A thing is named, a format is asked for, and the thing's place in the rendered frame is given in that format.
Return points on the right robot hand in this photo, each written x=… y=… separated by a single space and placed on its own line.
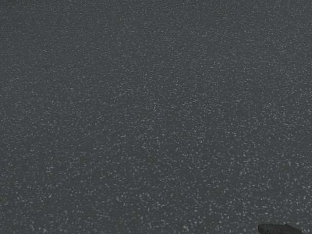
x=270 y=228

